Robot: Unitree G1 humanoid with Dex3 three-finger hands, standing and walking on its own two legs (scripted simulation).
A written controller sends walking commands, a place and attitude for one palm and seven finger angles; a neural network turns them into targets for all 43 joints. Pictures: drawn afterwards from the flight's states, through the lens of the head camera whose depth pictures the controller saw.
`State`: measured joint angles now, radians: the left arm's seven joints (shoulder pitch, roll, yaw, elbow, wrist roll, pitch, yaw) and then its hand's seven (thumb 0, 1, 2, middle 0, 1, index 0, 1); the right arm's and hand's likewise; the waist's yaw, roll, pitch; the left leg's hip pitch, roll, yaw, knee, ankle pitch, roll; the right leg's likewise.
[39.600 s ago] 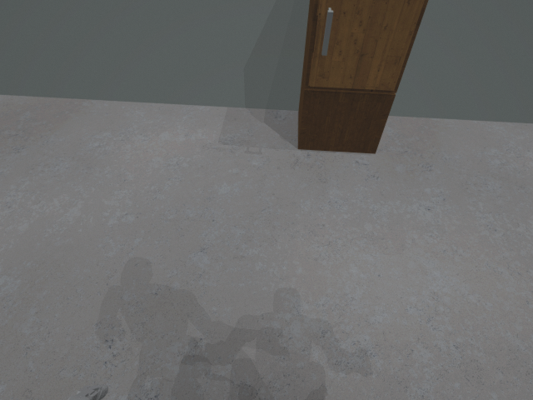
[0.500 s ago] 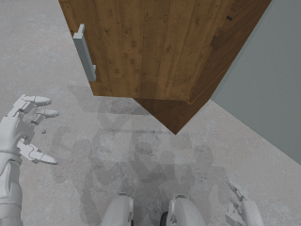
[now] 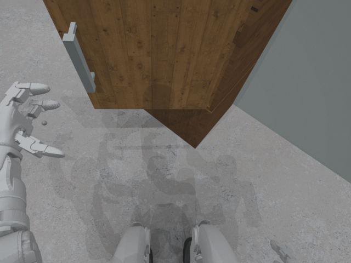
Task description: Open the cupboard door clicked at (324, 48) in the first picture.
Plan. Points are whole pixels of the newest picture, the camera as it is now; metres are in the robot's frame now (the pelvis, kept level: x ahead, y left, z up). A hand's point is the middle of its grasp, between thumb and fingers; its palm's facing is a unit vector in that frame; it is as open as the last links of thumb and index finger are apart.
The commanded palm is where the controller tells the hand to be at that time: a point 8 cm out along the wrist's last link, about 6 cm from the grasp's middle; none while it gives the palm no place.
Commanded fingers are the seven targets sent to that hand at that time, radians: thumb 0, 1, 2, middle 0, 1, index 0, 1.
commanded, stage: move the hooked fingers beside the handle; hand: left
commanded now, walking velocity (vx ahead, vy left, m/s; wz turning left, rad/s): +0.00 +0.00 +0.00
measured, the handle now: (82, 60) +0.58 +0.24 +0.03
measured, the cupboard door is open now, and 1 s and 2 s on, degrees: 42 42 42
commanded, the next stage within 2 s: slide the fingers in behind the handle in 1.64 s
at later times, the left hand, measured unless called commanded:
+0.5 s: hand (51, 94) +0.47 +0.29 +0.03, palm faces +0.06 -1.00 -0.02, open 14.0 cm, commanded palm +0.46 +0.33 +0.03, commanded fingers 0.00 -0.50 0.30 -0.30 -1.20 -0.30 -1.20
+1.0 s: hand (56, 74) +0.53 +0.30 +0.03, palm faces +0.05 -1.00 -0.03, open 14.0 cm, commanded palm +0.51 +0.32 +0.03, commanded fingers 0.00 -0.50 0.30 -0.30 -1.20 -0.30 -1.20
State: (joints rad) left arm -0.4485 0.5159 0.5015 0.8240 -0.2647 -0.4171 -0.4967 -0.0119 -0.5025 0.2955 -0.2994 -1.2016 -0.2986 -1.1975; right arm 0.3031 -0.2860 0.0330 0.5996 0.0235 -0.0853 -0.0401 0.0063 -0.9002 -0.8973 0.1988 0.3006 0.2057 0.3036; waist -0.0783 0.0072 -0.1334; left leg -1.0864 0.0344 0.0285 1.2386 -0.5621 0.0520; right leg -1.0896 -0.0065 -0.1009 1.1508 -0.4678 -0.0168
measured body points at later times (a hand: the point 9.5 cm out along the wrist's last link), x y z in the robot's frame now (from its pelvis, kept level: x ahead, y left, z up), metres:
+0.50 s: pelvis -0.01 +0.00 -0.02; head +0.16 +0.04 +0.40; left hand +0.46 +0.34 +0.03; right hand +0.05 -0.28 -0.12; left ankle +0.01 +0.08 -0.63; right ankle +0.04 -0.12 -0.63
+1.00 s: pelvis -0.01 +0.01 -0.03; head +0.20 +0.05 +0.37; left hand +0.52 +0.35 +0.03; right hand -0.01 -0.26 -0.12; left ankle +0.01 +0.08 -0.63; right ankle +0.04 -0.12 -0.63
